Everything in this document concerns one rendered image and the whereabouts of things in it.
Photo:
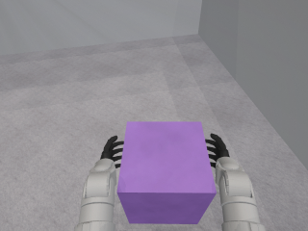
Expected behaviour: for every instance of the carton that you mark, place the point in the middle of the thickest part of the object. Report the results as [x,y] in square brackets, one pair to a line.
[165,174]

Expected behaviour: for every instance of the right robot forearm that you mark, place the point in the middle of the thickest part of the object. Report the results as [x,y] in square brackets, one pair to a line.
[237,198]

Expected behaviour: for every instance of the left robot hand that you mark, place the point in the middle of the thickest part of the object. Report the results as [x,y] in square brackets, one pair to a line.
[109,151]

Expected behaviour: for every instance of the right robot hand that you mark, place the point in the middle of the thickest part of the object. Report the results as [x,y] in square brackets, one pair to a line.
[219,148]

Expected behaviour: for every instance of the left robot forearm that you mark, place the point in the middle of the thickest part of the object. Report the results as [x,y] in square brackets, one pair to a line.
[98,198]

